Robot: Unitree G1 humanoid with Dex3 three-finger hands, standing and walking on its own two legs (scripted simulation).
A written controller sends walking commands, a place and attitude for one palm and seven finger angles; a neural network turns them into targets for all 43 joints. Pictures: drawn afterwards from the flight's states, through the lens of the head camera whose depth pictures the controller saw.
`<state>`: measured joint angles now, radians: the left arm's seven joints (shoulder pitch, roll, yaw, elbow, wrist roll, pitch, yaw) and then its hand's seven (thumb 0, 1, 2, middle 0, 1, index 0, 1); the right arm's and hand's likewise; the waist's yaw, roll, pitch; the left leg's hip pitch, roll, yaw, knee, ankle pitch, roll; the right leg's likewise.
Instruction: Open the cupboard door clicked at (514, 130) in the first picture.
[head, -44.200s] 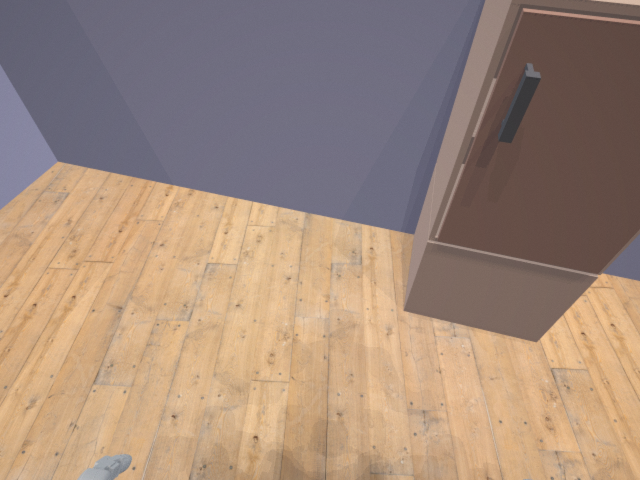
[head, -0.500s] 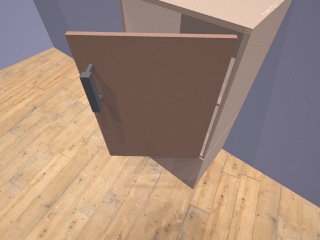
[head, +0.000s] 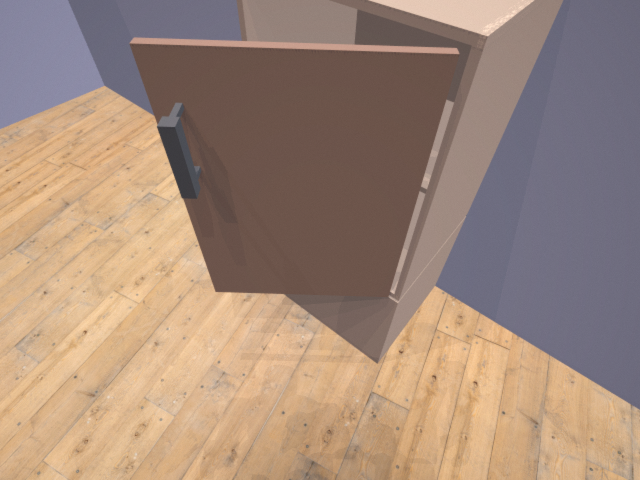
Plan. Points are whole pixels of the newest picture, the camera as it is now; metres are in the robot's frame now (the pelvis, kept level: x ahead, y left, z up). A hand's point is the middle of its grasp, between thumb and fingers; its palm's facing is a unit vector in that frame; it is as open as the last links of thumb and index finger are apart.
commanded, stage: come to a stop and stand still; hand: left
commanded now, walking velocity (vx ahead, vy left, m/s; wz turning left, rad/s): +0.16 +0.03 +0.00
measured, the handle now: (184, 151) +0.54 +0.24 +0.10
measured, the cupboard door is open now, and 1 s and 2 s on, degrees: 38 38 38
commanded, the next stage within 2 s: look again from close up in 1.14 s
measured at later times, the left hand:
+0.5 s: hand out of the picture +0.00 +0.16 -0.17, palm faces +0.04 -0.98 -0.18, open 7.4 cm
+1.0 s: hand out of the picture +0.00 +0.20 -0.17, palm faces +0.04 -0.98 -0.17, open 7.4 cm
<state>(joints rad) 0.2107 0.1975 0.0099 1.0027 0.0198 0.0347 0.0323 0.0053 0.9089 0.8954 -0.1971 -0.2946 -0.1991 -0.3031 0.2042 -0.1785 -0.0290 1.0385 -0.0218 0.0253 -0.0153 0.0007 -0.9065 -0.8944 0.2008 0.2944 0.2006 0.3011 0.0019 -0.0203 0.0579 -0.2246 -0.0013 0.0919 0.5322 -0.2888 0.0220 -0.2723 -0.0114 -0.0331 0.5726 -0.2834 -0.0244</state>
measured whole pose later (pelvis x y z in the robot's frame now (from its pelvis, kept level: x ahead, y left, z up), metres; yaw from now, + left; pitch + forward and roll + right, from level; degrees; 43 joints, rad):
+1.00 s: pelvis +0.00 +0.03 +0.01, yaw +2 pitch -2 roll +0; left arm 0.30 0.17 -0.02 1.09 0.02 -0.01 0.03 0.01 0.91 0.90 -0.20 -0.29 -0.20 -0.30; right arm 0.28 -0.15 0.01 1.12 -0.01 -0.02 -0.01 0.00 -0.91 -0.89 0.20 0.29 0.20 0.30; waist 0.01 -0.02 0.03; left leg -0.15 -0.04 0.07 0.43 -0.24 0.06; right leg -0.17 -0.03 -0.04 0.43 -0.22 0.02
